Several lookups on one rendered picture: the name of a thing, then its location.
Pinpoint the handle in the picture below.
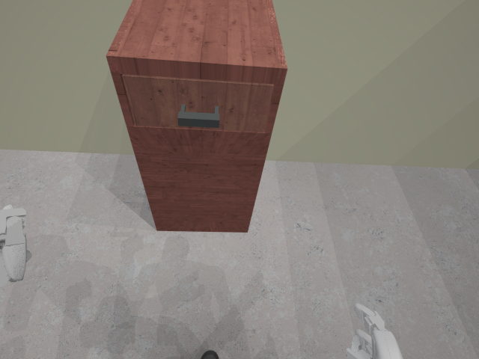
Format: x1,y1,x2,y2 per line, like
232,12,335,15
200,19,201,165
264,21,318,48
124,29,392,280
177,104,219,128

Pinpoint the robot left hand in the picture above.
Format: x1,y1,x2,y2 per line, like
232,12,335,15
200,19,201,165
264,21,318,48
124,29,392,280
0,205,32,287

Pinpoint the robot right hand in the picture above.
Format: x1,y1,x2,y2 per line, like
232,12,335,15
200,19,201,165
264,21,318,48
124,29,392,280
347,303,403,359

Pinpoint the cabinet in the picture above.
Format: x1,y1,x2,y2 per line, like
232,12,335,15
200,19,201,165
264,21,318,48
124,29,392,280
106,0,287,233

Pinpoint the drawer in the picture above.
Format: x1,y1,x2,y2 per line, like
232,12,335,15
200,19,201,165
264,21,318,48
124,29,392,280
122,74,274,132

